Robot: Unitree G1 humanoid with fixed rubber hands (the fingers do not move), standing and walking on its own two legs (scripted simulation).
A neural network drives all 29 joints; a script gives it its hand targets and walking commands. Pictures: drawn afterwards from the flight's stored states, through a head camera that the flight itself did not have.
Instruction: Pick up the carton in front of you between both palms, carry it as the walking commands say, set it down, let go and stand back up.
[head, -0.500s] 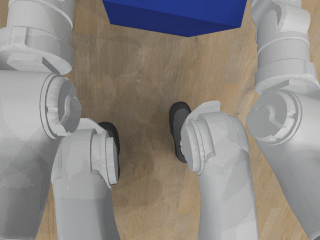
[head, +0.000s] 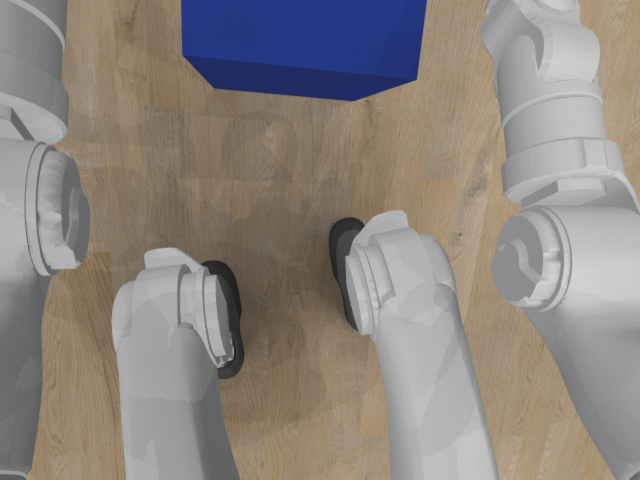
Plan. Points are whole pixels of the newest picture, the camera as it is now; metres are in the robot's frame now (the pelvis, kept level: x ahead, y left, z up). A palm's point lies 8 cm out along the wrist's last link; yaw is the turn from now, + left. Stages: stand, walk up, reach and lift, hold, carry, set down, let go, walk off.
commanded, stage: set down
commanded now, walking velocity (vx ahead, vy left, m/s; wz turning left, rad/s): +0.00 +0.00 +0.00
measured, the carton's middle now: out of the picture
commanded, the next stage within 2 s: let go in 0.78 s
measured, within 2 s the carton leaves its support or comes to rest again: neither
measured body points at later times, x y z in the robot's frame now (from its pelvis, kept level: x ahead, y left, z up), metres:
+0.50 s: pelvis +0.01 +0.00 +0.13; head +0.37 +0.01 +0.40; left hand +0.64 +0.14 +0.02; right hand +0.55 -0.24 +0.02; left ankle +0.09 +0.12 -0.37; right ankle +0.12 -0.13 -0.37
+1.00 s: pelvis +0.04 -0.01 +0.26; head +0.36 +0.00 +0.58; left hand +0.60 +0.16 +0.14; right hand +0.52 -0.23 +0.14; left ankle +0.09 +0.12 -0.37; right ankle +0.12 -0.13 -0.37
